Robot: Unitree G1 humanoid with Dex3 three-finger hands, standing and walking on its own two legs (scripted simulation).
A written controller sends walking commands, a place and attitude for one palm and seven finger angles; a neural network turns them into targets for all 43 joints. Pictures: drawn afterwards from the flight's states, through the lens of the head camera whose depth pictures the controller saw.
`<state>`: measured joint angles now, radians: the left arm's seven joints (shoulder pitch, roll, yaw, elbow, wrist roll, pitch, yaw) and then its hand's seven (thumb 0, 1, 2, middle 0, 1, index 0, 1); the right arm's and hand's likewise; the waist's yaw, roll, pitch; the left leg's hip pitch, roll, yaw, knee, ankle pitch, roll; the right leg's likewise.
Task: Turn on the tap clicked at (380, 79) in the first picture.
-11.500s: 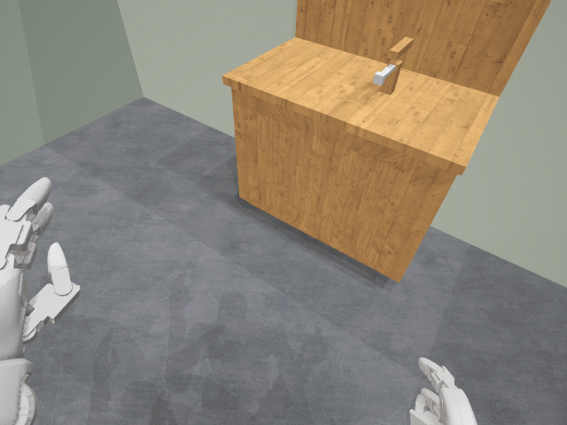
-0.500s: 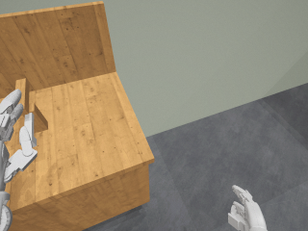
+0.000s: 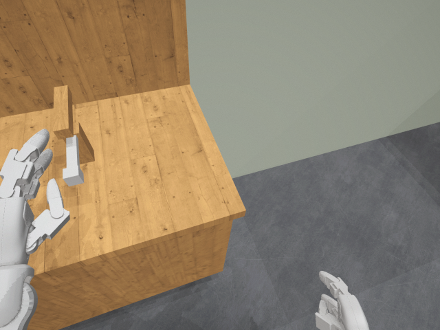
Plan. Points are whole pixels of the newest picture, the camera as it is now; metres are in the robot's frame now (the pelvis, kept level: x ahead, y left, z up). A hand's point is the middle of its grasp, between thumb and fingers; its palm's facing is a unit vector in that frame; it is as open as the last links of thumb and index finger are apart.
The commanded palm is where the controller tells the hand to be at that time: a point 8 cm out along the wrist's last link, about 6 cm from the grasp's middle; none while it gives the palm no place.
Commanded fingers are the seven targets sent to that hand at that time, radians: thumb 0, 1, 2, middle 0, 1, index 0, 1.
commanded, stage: come to a stop and stand still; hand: left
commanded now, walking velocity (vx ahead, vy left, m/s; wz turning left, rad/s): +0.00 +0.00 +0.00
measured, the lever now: (73, 176) +0.36 +0.32 +0.02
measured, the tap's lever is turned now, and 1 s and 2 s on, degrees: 0 0 0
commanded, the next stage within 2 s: look again from close up in 0.72 s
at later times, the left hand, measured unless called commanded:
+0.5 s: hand (0, 185) +0.25 +0.31 +0.17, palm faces +0.35 -0.87 -0.35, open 7.4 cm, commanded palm +0.18 +0.36 +0.17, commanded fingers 0.00 0.90 0.90 -0.20 -0.30 -0.20 -0.30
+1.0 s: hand (1, 188) +0.25 +0.31 +0.16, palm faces +0.33 -0.86 -0.39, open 7.4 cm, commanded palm +0.19 +0.35 +0.17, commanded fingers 0.00 0.90 0.90 -0.20 -0.30 -0.20 -0.30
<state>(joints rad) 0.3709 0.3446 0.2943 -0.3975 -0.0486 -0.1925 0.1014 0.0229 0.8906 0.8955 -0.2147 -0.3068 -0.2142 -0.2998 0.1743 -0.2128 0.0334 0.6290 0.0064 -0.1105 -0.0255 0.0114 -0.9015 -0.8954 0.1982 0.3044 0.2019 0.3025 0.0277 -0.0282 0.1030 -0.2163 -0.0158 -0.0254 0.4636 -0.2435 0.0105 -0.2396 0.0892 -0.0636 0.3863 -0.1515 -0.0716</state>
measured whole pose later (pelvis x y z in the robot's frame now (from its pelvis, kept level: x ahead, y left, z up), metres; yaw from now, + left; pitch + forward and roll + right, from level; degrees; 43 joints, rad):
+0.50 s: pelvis +0.03 +0.08 +0.00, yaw +0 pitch +0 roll -1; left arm 0.38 0.38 0.33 -0.53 -0.05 -0.18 0.08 0.02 0.89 0.90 -0.21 -0.31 -0.21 -0.30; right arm 0.16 -0.18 0.05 0.56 -0.01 -0.10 -0.02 0.01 -0.90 -0.90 0.20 0.30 0.20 0.30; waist 0.04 -0.04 0.06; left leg -0.17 -0.11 0.00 0.43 -0.26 0.11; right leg -0.22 0.00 -0.03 0.41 -0.20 0.01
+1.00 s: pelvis +0.03 +0.07 +0.00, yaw +1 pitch +1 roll -2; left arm 0.45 0.40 0.35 -0.54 -0.06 -0.18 0.08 0.02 0.89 0.90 -0.21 -0.31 -0.21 -0.30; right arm 0.17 -0.21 0.02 0.55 0.01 -0.06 -0.03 0.01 -0.90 -0.90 0.20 0.30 0.20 0.30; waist 0.01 -0.02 0.05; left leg -0.18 -0.10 -0.01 0.43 -0.27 0.10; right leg -0.21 0.01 -0.04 0.39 -0.19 0.01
